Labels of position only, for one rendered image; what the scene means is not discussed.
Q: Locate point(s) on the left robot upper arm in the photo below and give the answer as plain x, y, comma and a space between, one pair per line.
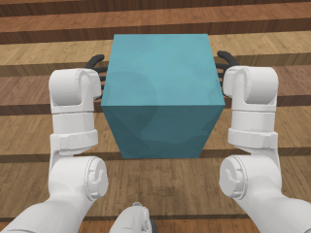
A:
75, 183

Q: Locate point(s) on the robot left hand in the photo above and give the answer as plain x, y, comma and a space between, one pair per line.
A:
93, 61

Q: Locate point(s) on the right robot upper arm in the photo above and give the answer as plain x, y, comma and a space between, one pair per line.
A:
254, 182

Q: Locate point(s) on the carton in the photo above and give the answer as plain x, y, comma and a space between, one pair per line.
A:
162, 95

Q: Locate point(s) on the robot right hand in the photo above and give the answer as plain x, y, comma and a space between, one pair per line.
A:
232, 62

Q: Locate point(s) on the robot left thigh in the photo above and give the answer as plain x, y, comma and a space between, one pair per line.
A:
134, 219

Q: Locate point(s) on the left robot forearm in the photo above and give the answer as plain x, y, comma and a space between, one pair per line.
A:
72, 92

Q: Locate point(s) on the robot left shin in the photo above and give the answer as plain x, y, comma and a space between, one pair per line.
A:
149, 230

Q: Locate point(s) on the right robot forearm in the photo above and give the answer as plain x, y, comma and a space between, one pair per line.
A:
254, 93

